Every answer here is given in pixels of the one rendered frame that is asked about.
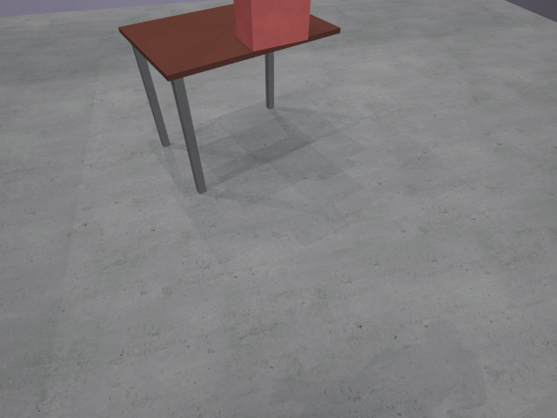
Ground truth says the table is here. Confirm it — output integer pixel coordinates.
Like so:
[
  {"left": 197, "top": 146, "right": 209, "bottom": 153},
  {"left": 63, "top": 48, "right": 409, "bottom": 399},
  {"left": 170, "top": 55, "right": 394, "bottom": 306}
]
[{"left": 118, "top": 4, "right": 340, "bottom": 194}]

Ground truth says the carton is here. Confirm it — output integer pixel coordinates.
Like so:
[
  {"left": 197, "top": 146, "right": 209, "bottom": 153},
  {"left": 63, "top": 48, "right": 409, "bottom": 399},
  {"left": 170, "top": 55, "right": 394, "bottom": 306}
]
[{"left": 233, "top": 0, "right": 311, "bottom": 51}]

